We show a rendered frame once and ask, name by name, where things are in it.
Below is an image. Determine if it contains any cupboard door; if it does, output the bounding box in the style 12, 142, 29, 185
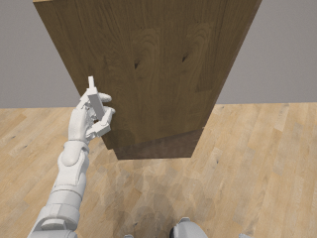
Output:
33, 0, 258, 150

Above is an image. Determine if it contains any right robot shin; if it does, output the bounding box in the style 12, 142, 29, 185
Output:
178, 217, 190, 224

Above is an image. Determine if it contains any handle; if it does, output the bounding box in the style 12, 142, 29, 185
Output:
86, 76, 106, 121

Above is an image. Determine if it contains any robot right thigh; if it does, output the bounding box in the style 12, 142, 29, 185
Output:
173, 221, 208, 238

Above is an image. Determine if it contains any left robot hand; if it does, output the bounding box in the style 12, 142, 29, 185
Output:
68, 91, 116, 146

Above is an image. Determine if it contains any robot left forearm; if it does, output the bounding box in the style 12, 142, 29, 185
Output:
27, 140, 90, 238

